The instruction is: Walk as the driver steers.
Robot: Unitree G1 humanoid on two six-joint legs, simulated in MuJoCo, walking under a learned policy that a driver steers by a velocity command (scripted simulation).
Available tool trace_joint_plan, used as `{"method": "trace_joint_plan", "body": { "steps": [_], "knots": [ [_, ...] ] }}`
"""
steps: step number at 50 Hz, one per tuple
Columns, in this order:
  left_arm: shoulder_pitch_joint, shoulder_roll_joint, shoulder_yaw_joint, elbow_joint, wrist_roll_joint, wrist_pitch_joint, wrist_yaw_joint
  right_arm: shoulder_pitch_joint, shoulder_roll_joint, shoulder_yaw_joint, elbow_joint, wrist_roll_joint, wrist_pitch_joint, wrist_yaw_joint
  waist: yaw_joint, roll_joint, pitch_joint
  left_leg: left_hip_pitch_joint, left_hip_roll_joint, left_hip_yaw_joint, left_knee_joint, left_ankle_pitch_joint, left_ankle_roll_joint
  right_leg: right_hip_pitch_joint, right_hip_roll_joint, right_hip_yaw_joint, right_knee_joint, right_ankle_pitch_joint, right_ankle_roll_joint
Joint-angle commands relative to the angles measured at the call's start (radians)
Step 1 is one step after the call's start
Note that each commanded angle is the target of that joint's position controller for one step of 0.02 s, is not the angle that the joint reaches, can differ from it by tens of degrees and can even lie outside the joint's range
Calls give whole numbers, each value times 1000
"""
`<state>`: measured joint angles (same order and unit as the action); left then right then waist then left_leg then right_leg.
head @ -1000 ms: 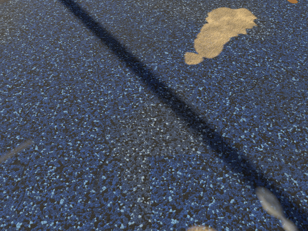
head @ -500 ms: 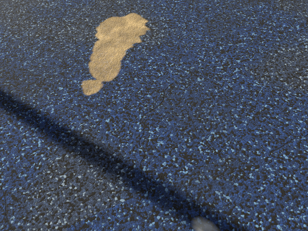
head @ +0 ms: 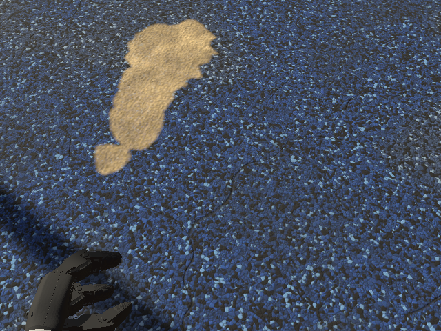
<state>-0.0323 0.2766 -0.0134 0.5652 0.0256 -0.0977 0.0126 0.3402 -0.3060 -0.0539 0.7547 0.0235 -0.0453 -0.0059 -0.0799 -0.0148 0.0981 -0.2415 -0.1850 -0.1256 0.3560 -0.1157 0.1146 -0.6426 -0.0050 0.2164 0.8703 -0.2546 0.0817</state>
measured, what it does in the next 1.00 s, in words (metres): walks ahead, turning left: right foot, then left foot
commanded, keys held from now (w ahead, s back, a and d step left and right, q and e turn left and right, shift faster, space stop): q+shift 0.50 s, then shift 0.24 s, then e+shift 0.02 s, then w+e+shift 0.24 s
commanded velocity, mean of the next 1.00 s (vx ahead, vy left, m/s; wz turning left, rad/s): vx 0.14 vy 0.00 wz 0.54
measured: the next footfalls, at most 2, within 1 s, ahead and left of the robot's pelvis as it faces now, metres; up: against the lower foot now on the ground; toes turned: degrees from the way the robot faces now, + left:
right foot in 0.14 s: +0.29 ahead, -0.12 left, +0.00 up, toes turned +21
left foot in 0.64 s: +0.10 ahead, +0.08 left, +0.00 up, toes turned +38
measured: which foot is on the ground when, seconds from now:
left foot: down 0.00-0.14, up 0.16-0.62, down 0.64-1.00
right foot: up 0.00-0.12, down 0.14-0.64, up 0.66-1.00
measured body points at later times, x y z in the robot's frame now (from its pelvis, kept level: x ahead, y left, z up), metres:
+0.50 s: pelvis +0.14 -0.07 +0.00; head +0.18 -0.04 +0.44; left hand +0.14 +0.25 -0.10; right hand +0.42 -0.24 -0.09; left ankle +0.09 +0.07 -0.68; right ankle +0.25 -0.14 -0.74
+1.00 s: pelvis +0.16 +0.00 +0.01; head +0.15 +0.00 +0.46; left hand +0.10 +0.30 -0.10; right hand +0.39 -0.18 -0.09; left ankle +0.07 +0.06 -0.74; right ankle +0.30 -0.12 -0.66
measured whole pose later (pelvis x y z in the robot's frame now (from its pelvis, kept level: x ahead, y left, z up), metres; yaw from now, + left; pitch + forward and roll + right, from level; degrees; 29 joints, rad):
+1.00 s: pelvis +0.16 +0.00 +0.01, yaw +30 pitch +2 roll -1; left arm 0.28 0.31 0.10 0.77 0.00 0.00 -0.02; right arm 0.31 -0.24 -0.05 0.73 -0.02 -0.07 -0.03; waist 0.00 -0.01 -0.07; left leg -0.08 0.04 0.12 0.28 -0.24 0.02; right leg -0.63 -0.03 0.06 1.03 -0.14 0.04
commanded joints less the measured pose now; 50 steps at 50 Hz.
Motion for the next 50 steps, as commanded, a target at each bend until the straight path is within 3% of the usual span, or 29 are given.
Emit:
{"method": "trace_joint_plan", "body": {
  "steps": [1,4,6,7,8,9,10,11,12,14,16,20,26,29,31,32,33,34,35,36,37,38,39,40,41,43,46,49,50],
  "knots": [
    [109,83,31,-34,-17,25,14,-58,-202,-67,-86,21,27,-26,84,69,-223,-136,142,-177,15,513,46,344,137,-138,-226,213,26],
    [64,119,53,-57,-29,28,15,-77,-158,-65,-107,18,59,-44,81,140,-216,-69,147,-296,86,249,-2,358,123,-57,-366,258,21],
    [143,135,71,-22,-25,15,12,-142,-117,-59,-144,14,66,-52,129,148,-228,-41,131,-320,224,108,-42,447,54,-27,-498,375,-11],
    [197,145,74,-7,-10,14,15,-94,-51,-40,-148,6,68,-45,119,34,-307,-99,70,-238,434,-194,-81,623,-94,56,-517,464,-80],
    [197,147,68,-34,1,31,23,-4,10,-20,-140,-20,69,-44,74,-118,-328,-294,-33,-115,649,-620,-114,790,-271,245,-428,816,-168],
    [190,180,80,-15,12,47,20,189,-61,-27,-161,-5,61,-18,-36,-324,-447,-359,61,-88,817,-619,-140,811,-504,552,-481,638,-345],
    [106,123,82,-51,8,54,26,144,-160,-55,-119,6,71,-20,0,-198,-343,-397,131,-44,893,-512,-188,719,-412,501,-521,380,-355],
    [85,72,68,-60,4,63,29,48,-212,-75,-116,14,86,-25,40,-90,-257,-408,158,-22,927,-414,-210,630,-318,310,-524,227,-300],
    [67,79,67,-63,4,74,29,13,-208,-78,-119,13,103,-34,40,-38,-230,-380,175,-4,948,-356,-220,546,-259,224,-540,167,-265],
    [56,107,78,-39,7,80,32,-30,-161,-67,-156,2,111,-35,41,-61,-160,-358,199,47,946,-290,-223,417,-204,75,-574,235,-274],
    [98,103,82,-12,11,81,36,-46,-109,-52,-179,3,104,-33,58,-96,-178,-369,213,76,896,-268,-224,449,-198,4,-591,279,-299],
    [135,131,102,23,2,83,40,-112,-106,-48,-215,-1,101,-25,85,-96,-205,-401,273,73,792,-241,-225,537,-273,-41,-614,272,-347],
    [117,185,131,49,-10,89,23,-159,-88,-42,-233,-2,111,0,93,-117,-197,-232,284,138,560,-227,-182,480,-291,-192,-619,210,-319],
    [142,201,138,74,-32,91,5,-156,-84,-42,-232,-6,116,9,87,-123,-205,-125,240,175,371,-251,-140,492,-302,-215,-566,247,-302],
    [153,184,133,94,-58,95,1,-61,-95,-53,-191,-9,117,13,40,-107,-216,48,191,199,127,-122,-84,435,-276,-263,-458,253,-232],
    [213,137,121,120,-54,95,-7,-12,-141,-68,-172,-7,116,6,42,-6,-206,186,237,98,26,19,-37,306,-217,-333,-328,122,-143],
    [235,69,95,80,9,93,-22,-5,-258,-87,-192,-11,113,-12,88,333,-210,343,533,-272,46,391,92,-5,-75,-421,-3,-379,-24],
    [129,127,117,55,2,92,-4,-41,-263,-84,-224,-56,94,-8,11,272,-226,163,616,-338,-1,357,239,-61,-30,-262,181,-430,-2],
    [89,156,126,56,-24,100,8,-95,-218,-69,-221,-69,74,-3,20,187,-190,102,539,-225,-23,281,199,-29,-46,-213,258,-331,-16],
    [122,141,126,73,-31,108,16,-164,-187,-60,-215,-55,60,-5,63,178,-169,75,475,-153,-24,220,140,-26,-48,-202,252,-239,-25],
    [156,141,128,103,-20,117,25,-203,-146,-47,-217,-38,54,-7,78,159,-174,78,441,-112,-16,214,104,-11,-51,-201,263,-176,-17],
    [205,134,127,126,-13,123,26,-239,-101,-27,-211,-31,50,-12,104,165,-185,60,421,-51,-15,270,94,36,-47,-209,285,-112,-4],
    [263,125,122,155,-17,118,12,-174,-62,-16,-178,-27,44,-14,97,170,-237,96,396,-23,-53,35,83,62,-44,-236,290,-47,0],
    [263,129,122,157,-38,112,-2,-112,-76,-22,-151,-21,38,-12,69,197,-222,140,406,-56,-112,-260,83,12,-50,-244,277,-8,-5],
    [205,140,123,132,-58,106,-10,-91,-102,-28,-140,-24,29,-13,43,212,-165,165,439,-119,-169,-441,83,-72,-60,-219,236,26,-17],
    [129,148,125,100,-70,89,-13,-59,-120,-35,-119,-41,3,-23,17,183,-81,230,500,-174,-226,-525,78,-194,-49,-134,169,66,-41],
    [169,126,128,108,-58,68,-15,-34,-116,-43,-91,-33,-30,-35,29,158,-74,332,536,-113,-250,-462,56,-276,-48,-84,144,102,-51],
    [193,102,125,106,-54,68,-23,-43,-111,-48,-78,-31,-51,-34,46,140,-46,298,543,-15,-272,-414,39,-286,-78,-108,166,136,-34],
    [189,93,123,128,55,105,-67,7,-110,-40,-60,-72,-37,-16,35,55,-36,223,512,53,-298,-443,27,-225,-44,-180,187,106,-31]
  ]
}}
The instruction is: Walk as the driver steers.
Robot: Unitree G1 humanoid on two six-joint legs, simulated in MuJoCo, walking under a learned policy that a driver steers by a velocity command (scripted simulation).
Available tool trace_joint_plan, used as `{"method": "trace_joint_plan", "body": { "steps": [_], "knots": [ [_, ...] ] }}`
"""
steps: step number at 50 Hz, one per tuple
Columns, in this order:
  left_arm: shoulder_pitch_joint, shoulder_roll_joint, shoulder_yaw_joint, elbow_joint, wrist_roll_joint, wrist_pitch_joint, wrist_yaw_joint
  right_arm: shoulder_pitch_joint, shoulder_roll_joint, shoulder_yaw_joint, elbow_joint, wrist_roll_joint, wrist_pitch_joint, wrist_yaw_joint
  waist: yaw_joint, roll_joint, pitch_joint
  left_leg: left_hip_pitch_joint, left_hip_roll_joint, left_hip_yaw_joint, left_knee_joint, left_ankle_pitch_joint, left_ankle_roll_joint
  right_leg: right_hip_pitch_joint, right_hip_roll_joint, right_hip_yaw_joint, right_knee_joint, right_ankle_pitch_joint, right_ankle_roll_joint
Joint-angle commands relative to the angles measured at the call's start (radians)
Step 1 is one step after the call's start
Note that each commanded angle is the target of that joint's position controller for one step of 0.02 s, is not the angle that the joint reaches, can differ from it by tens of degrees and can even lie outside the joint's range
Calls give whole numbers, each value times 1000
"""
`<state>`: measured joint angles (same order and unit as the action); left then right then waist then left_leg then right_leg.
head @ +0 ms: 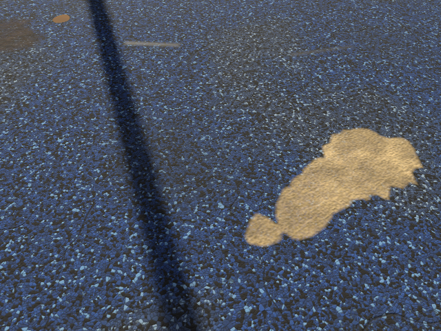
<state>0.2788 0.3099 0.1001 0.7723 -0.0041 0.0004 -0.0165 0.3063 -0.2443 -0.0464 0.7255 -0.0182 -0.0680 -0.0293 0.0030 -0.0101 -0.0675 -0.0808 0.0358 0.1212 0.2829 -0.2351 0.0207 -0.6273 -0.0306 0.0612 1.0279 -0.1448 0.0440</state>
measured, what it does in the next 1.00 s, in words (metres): walks ahead: right foot, then left foot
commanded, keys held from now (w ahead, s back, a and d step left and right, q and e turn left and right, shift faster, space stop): w+e+shift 0.42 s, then w+shift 0.02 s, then w+q+shift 0.32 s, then q+shift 0.22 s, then shift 0.02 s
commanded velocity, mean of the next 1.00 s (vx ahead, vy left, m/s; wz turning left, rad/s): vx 0.82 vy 0.00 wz -0.18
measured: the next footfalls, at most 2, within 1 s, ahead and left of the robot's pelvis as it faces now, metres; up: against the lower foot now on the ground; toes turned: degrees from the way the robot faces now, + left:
right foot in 0.28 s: +0.26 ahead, -0.22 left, +0.00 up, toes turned -21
left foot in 0.78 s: +0.73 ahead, -0.34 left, +0.00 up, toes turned -19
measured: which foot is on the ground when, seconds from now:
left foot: down 0.00-0.30, up 0.32-0.76, down 0.78-1.00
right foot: up 0.00-0.26, down 0.28-0.78, up 0.80-1.00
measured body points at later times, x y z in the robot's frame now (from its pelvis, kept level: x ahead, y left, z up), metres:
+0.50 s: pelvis +0.28 -0.19 -0.02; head +0.30 -0.21 +0.43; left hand +0.42 +0.07 -0.13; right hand +0.33 -0.48 -0.12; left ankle +0.36 -0.02 -0.66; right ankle +0.22 -0.20 -0.75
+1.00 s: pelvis +0.70 -0.35 -0.01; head +0.74 -0.36 +0.43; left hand +1.00 -0.20 -0.06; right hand +0.62 -0.62 -0.14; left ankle +0.69 -0.33 -0.75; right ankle +0.78 -0.56 -0.69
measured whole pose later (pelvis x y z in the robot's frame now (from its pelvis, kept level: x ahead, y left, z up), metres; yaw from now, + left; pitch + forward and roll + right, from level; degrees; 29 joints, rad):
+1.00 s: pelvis +0.70 -0.35 -0.01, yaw -9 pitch +0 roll +0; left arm -0.03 0.24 -0.02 0.57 0.04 -0.13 0.00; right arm 0.44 -0.27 -0.05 0.86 0.03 -0.06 0.00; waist -0.08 -0.01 0.09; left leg -0.17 -0.23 -0.10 0.38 -0.19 0.18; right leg -0.64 -0.02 0.20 0.94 -0.24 0.04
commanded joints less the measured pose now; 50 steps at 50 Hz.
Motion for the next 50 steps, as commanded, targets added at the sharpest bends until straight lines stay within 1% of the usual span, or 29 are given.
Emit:
{"method": "trace_joint_plan", "body": {
  "steps": [1,4,9,11,13,14,15,16,17,18,19,20,24,26,30,33,35,37,38,39,40,41,42,43,44,45,47,49,50],
  "knots": [
    [-136,44,7,-95,73,22,-63,30,-175,-52,-29,-38,-13,16,-40,104,162,28,284,-150,-227,-315,109,-242,-34,-38,24,15,3],
    [-180,52,2,-123,39,28,-94,26,-184,-58,-17,-32,-24,15,-31,129,185,18,309,-77,-243,-320,89,-235,-79,-48,-27,58,-25],
    [-277,51,-16,-167,37,28,-101,55,-202,-71,26,-36,-25,11,-46,115,224,132,328,58,-244,-257,73,-190,-106,-136,-183,-43,-126],
    [-287,52,-23,-174,34,29,-93,63,-212,-73,44,-40,-13,15,-42,111,221,167,313,127,-183,-81,66,-115,-76,-198,-237,-135,-180],
    [-114,83,-9,-129,20,21,-63,52,-255,-79,53,-30,3,22,50,103,104,147,289,202,128,597,63,170,59,-293,-242,-257,-235],
    [111,108,10,-64,14,5,-45,19,-275,-78,44,-13,15,30,173,50,-19,35,261,232,456,832,54,469,141,-298,-309,-209,-260],
    [309,202,44,6,25,-1,-27,15,-219,-55,22,-25,12,37,240,-90,-112,-240,208,212,830,540,14,775,83,-100,-395,-360,-272],
    [212,348,69,-17,13,9,-17,-20,-78,-22,-85,-21,-14,55,118,-429,-138,-686,-16,58,1142,-271,-58,933,-148,567,-718,-762,-377],
    [183,329,65,-64,12,5,-18,-142,-142,-19,-124,-38,-29,56,149,-206,-114,-822,-17,-148,1230,-214,-55,935,-217,756,-832,-656,-383],
    [201,293,55,-36,23,1,-8,-200,-162,-19,-135,-32,-41,55,146,-91,-41,-865,25,-161,1223,-145,-36,906,-225,668,-795,-467,-368],
    [195,254,46,-24,27,-10,3,-146,-150,-11,-104,-30,-49,49,89,-7,28,-799,76,-167,1126,-73,-29,768,-201,563,-766,-310,-346],
    [142,225,35,-31,23,-21,9,-129,-144,-7,-98,-43,-41,46,45,23,44,-712,105,-177,1046,-54,-29,651,-148,461,-755,-259,-324],
    [89,113,-11,-40,8,-66,7,-81,-123,6,-58,-51,24,67,-21,3,107,-616,128,-133,873,22,-48,464,-55,269,-856,-162,-311],
    [157,103,-17,-11,4,-86,-1,-190,-112,14,-81,-37,31,74,19,6,182,-677,115,-73,762,121,-37,483,-27,171,-902,90,-266],
    [211,92,-33,25,3,-112,-2,-337,-78,34,-116,-4,17,89,67,-13,200,-634,57,12,472,325,20,565,-25,17,-970,470,-180],
    [201,117,-40,56,16,-126,16,-328,-89,34,-99,15,9,93,36,-33,171,-493,-34,32,328,406,84,671,-70,-88,-1006,817,-127],
    [159,171,-26,53,36,-118,39,-214,-135,20,-50,20,13,87,-39,-92,76,-381,-117,45,335,353,103,791,-106,-135,-883,1194,-85],
    [91,197,-12,39,72,-89,61,75,-209,-11,46,20,27,72,-184,-120,-54,-140,-193,66,390,231,129,813,-134,-164,-525,1470,-58],
    [20,211,-5,21,79,-74,67,286,-241,-30,114,21,32,64,-286,-110,-93,18,-171,24,348,184,160,739,-125,-172,-213,1448,-57],
    [-75,196,-6,6,66,-74,65,460,-265,-53,164,15,34,51,-387,10,-76,173,-107,-94,251,171,224,542,8,-208,308,986,-49],
    [-10,-5,-53,-77,38,-103,34,323,-302,-59,161,-7,40,47,-132,404,-39,463,132,-615,286,453,384,-80,235,-86,733,-346,27],
    [81,16,-78,-99,20,-120,34,193,-296,-68,108,2,33,52,-80,246,-202,492,235,-931,92,324,489,-171,176,92,766,-310,-7],
    [31,73,-80,-90,32,-130,29,124,-228,-59,80,6,31,44,-60,46,-100,337,225,-881,32,254,451,-137,106,109,666,-222,-36],
    [-17,88,-81,-97,42,-135,23,88,-162,-42,88,8,34,42,-10,-96,31,124,181,-758,6,329,397,-83,64,81,535,-183,-52],
    [-63,78,-85,-115,57,-121,23,70,-151,-34,90,14,26,40,16,-130,104,-23,138,-657,7,495,360,-42,32,66,453,-188,-40],
    [-104,93,-72,-168,11,-143,9,23,-89,-9,17,31,-26,53,31,-125,88,-95,90,-658,-58,474,353,18,52,121,392,-217,-44],
    [-137,98,-72,-200,28,-140,15,-59,-157,-26,4,51,-47,46,82,-86,153,-282,-7,-507,-69,592,303,116,25,66,68,-181,-18],
    [-250,23,-92,-251,50,-139,29,-21,-212,-50,18,61,-24,18,37,-65,144,-367,-105,-415,11,770,221,208,110,-30,-244,-69,21],
    [-251,1,-97,-248,43,-132,31,28,-224,-59,34,59,-2,4,1,-33,73,-356,-132,-378,51,770,152,289,150,-58,-355,70,30]
  ]
}}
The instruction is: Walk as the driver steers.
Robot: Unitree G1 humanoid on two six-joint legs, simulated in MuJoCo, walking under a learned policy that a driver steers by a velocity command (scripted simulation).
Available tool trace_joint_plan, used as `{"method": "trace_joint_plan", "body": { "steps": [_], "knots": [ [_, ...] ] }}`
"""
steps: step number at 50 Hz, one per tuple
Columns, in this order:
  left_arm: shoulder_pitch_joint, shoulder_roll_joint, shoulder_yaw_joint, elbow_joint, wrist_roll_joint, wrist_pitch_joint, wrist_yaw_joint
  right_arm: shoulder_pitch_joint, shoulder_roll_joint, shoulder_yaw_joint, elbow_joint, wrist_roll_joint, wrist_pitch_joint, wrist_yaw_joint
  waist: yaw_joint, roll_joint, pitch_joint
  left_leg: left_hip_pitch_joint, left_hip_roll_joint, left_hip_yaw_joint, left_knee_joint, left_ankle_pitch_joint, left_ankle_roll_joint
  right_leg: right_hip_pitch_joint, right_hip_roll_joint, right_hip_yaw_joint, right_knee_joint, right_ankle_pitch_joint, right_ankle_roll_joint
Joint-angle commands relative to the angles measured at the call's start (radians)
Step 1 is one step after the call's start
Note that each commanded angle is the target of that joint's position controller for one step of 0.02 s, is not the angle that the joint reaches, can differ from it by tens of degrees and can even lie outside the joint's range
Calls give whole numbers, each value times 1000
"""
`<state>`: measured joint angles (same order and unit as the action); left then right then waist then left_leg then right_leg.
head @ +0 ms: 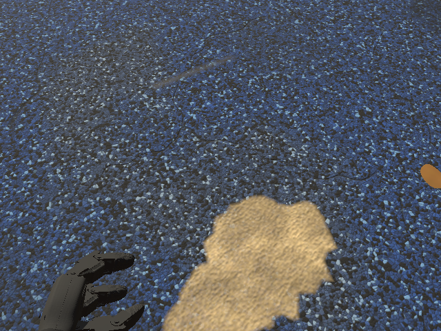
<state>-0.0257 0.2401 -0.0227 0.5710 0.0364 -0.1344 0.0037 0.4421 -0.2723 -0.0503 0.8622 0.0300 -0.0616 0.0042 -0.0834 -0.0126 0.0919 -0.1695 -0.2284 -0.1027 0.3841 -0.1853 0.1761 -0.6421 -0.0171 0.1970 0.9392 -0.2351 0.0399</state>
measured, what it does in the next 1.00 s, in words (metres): walks ahead: right foot, then left foot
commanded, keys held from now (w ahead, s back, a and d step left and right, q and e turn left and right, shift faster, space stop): shift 1.00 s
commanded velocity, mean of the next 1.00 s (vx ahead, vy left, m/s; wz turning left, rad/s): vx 0.09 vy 0.00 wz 0.17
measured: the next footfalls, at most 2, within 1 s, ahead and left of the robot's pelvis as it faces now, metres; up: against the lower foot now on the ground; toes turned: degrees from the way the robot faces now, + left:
right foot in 0.14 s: +0.34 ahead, -0.12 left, +0.00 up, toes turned +14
left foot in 0.50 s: +0.24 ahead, +0.10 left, +0.00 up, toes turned +5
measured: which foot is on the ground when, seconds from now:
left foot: down 0.00-0.14, up 0.16-0.48, down 0.50-1.00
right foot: up 0.00-0.12, down 0.14-1.00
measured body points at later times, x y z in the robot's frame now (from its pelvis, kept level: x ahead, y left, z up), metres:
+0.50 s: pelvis +0.20 -0.04 -0.01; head +0.22 -0.03 +0.44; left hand +0.26 +0.23 -0.13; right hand +0.40 -0.26 -0.11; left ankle +0.20 +0.09 -0.74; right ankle +0.31 -0.13 -0.74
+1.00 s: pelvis +0.25 -0.01 +0.00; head +0.25 +0.00 +0.45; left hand +0.33 +0.26 -0.13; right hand +0.38 -0.24 -0.13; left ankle +0.20 +0.09 -0.74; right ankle +0.31 -0.13 -0.74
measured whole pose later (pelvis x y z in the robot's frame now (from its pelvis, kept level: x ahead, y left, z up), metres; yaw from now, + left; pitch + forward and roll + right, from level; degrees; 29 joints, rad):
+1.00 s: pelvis +0.25 -0.01 +0.00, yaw +9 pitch -1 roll +0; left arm 0.19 0.21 0.04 0.80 0.01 0.01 0.04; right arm 0.26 -0.20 -0.02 0.80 -0.01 -0.03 -0.02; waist 0.00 0.00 0.02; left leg -0.19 -0.04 -0.05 0.56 -0.35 0.02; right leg -0.29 0.03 0.09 0.54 -0.23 0.01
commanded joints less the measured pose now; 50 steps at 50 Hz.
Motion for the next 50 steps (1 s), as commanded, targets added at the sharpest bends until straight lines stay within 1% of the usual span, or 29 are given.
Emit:
{"method": "trace_joint_plan", "body": {
  "steps": [1,2,4,5,6,7,8,9,10,11,12,13,14,15,16,18,20,22,24,25,26,27,28,29,30,32,34,38,50],
  "knots": [
    [47,65,30,-48,-14,11,10,-38,-194,-60,-79,11,10,-43,49,9,-145,-235,121,-148,-12,670,-64,361,167,-207,-344,301,40],
    [29,65,34,-57,-28,17,9,15,-178,-60,-59,14,24,-53,23,45,-174,-211,119,-160,19,593,-100,397,181,-203,-388,397,42],
    [-6,81,45,-83,-34,22,7,35,-124,-53,-53,7,42,-65,13,111,-168,-154,121,-202,92,474,-129,405,172,-165,-450,457,30],
    [14,100,56,-81,-28,20,9,2,-110,-54,-71,-2,46,-71,36,132,-174,-109,126,-215,161,476,-140,413,163,-148,-482,466,16],
    [86,115,68,-57,-19,14,12,-55,-108,-58,-99,-6,48,-75,86,135,-202,-73,118,-206,268,492,-161,471,143,-145,-543,537,-1],
    [234,129,78,-13,-10,8,17,-114,-86,-49,-135,-18,50,-70,163,115,-285,-97,107,-172,484,384,-188,632,46,-95,-574,651,-50],
    [310,148,72,0,3,13,22,-48,3,-20,-156,-47,54,-62,144,-111,-404,-290,12,-104,852,-468,-214,882,-232,172,-434,1160,-197],
    [320,151,69,9,9,18,10,173,-36,-9,-148,-22,46,-37,55,-228,-558,-402,27,-205,1066,-596,-218,1008,-473,540,-402,1090,-408],
    [225,139,82,-21,-9,25,8,150,-117,-20,-118,-11,59,-26,72,-120,-509,-471,102,-193,1153,-481,-237,924,-445,572,-463,757,-442],
    [164,91,69,-40,-17,38,10,5,-161,-31,-139,-12,76,-31,100,-22,-391,-499,134,-130,1144,-399,-250,796,-350,444,-507,526,-389],
    [136,76,54,-34,-16,54,10,-86,-168,-37,-160,-18,90,-44,93,47,-309,-478,150,-89,1099,-335,-257,642,-277,350,-550,388,-334],
    [114,84,48,-21,-15,66,5,-112,-153,-36,-179,-23,98,-50,63,36,-233,-431,166,-70,1028,-301,-261,502,-218,283,-583,328,-300],
    [107,89,49,-2,-12,75,0,-111,-120,-27,-185,-24,100,-45,40,1,-179,-370,184,-39,917,-282,-258,393,-162,214,-611,317,-268],
    [113,83,51,16,-12,79,-5,-99,-79,-15,-183,-27,96,-43,30,-27,-169,-310,192,1,794,-273,-259,339,-115,145,-624,373,-248],
    [125,85,55,33,-14,82,-8,-98,-47,-5,-183,-31,89,-44,30,-52,-186,-249,195,34,673,-280,-262,323,-90,91,-625,466,-244],
    [159,108,68,62,-19,89,-6,-137,-18,10,-188,-39,81,-46,53,-97,-242,-166,210,48,499,-253,-261,360,-99,71,-613,547,-260],
    [182,126,76,75,-23,100,-3,-156,-45,6,-183,-32,90,-45,67,-124,-268,-112,221,35,393,-180,-250,381,-129,101,-622,366,-269],
    [172,131,77,74,-29,113,-1,-169,-67,-2,-180,-31,100,-40,59,-131,-225,-45,222,37,260,-96,-220,320,-126,122,-647,35,-250],
    [210,110,68,92,-32,117,2,-202,-71,-4,-189,-45,98,-34,56,-120,-160,45,218,46,119,-39,-170,212,-92,112,-664,-227,-185],
    [246,99,63,109,-26,111,1,-214,-92,-5,-206,-58,94,-35,58,-86,-145,92,276,-8,88,-14,-138,158,-75,93,-647,-297,-132],
    [282,106,68,106,-24,103,-1,-233,-152,-19,-207,-68,90,-36,99,32,-123,29,335,-70,93,-95,-91,147,-12,2,-609,-281,-86],
    [240,110,72,103,-20,99,3,-223,-105,-12,-193,-66,81,-30,79,77,-114,-96,331,-81,38,-235,-73,248,26,-71,-543,-185,-51],
    [222,88,70,99,-18,98,6,-234,-61,3,-187,-67,69,-27,91,108,-104,-170,329,-93,-7,-309,-80,330,38,-91,-494,-90,-36],
    [231,68,68,107,-16,101,10,-255,-47,9,-184,-67,58,-25,107,133,-93,-214,324,-95,-25,-322,-93,379,37,-100,-472,-31,-32],
    [248,70,70,114,-13,105,13,-267,-43,10,-183,-63,49,-24,115,141,-79,-235,318,-91,-27,-310,-105,402,32,-98,-467,3,-34],
    [266,86,77,123,-16,107,15,-251,-44,11,-178,-54,37,-26,113,90,-59,-237,297,-69,-4,-247,-123,406,16,-77,-476,20,-54],
    [262,81,78,130,-20,105,14,-226,-55,6,-169,-46,31,-29,105,49,-66,-194,284,-52,32,-167,-130,393,12,-70,-478,38,-66],
    [253,73,80,141,-23,107,16,-196,-46,5,-155,-40,26,-30,96,21,-108,-151,276,-42,63,-33,-125,432,7,-67,-454,154,-62],
    [217,73,91,183,-31,138,39,-167,-32,2,-104,-34,22,-26,91,21,-115,-121,258,-20,59,74,-131,487,-1,-56,-433,246,-60]
  ]
}}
